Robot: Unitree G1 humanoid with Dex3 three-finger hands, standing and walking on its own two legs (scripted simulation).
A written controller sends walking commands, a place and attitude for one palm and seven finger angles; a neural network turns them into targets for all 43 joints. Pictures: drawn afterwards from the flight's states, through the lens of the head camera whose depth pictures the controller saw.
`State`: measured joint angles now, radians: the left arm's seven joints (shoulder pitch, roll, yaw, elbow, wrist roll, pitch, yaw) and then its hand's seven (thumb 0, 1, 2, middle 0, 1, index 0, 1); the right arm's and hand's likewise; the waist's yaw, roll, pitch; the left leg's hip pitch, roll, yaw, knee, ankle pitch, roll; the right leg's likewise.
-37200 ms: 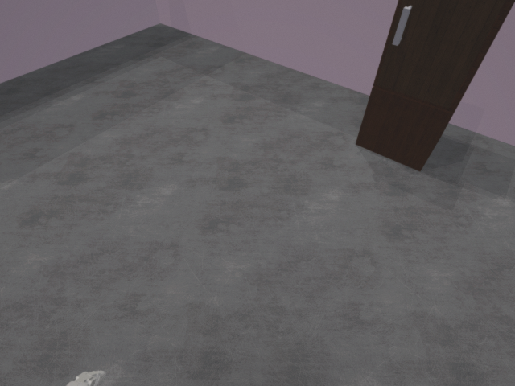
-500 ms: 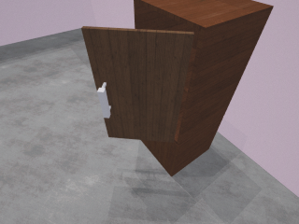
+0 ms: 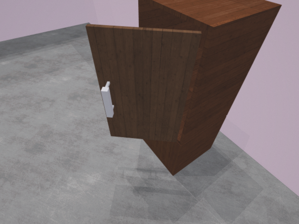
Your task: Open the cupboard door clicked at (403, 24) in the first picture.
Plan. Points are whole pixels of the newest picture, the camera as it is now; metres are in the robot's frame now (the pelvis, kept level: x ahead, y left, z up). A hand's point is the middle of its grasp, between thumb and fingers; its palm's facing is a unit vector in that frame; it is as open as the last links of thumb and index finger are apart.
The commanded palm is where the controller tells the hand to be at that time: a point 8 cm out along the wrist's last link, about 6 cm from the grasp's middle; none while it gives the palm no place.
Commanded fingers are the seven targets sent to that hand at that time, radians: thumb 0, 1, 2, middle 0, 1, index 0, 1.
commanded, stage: come to a stop and stand still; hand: left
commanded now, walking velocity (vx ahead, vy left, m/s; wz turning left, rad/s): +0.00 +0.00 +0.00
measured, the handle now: (109, 99) +0.59 +0.20 -0.04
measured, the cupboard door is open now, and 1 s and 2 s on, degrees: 49 49 49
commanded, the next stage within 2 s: look again from close up in 1.20 s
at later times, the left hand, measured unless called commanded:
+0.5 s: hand out of the picture +0.00 +0.17 -0.18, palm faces +0.01 -0.98 -0.22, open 7.4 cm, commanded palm none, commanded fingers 0.00 0.90 0.90 -0.20 -0.30 -0.20 -0.30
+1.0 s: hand out of the picture +0.05 +0.16 -0.17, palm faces -0.01 -0.97 -0.23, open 7.3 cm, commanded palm none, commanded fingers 0.00 0.90 0.90 -0.20 -0.30 -0.20 -0.30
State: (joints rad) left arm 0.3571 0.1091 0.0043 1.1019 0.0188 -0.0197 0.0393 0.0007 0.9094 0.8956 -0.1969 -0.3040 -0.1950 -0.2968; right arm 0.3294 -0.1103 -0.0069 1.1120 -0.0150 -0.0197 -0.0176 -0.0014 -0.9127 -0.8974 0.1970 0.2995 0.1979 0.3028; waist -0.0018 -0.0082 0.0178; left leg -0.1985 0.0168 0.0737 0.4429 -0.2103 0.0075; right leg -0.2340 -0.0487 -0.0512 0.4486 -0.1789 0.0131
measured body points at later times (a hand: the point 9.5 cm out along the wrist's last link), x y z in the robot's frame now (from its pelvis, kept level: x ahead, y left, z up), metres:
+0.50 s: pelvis +0.00 +0.00 -0.01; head +0.00 -0.02 +0.44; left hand +0.00 +0.22 -0.16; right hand +0.01 -0.21 -0.17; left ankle +0.02 +0.11 -0.74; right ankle +0.04 -0.13 -0.74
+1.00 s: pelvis +0.03 -0.02 +0.00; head +0.04 -0.04 +0.45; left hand +0.05 +0.21 -0.15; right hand +0.02 -0.24 -0.17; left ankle +0.02 +0.11 -0.74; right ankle +0.04 -0.13 -0.74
